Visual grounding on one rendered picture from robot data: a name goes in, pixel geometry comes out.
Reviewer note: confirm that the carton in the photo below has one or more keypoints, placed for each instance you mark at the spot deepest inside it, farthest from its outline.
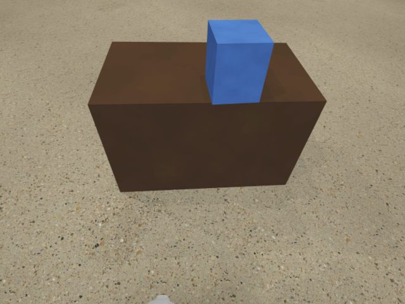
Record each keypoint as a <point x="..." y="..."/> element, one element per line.
<point x="237" y="57"/>

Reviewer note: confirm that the left robot shin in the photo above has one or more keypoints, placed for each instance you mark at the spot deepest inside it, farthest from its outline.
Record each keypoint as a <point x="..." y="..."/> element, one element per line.
<point x="162" y="297"/>

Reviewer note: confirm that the pedestal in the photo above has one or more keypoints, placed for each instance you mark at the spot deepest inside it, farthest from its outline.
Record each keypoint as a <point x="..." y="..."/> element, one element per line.
<point x="160" y="131"/>

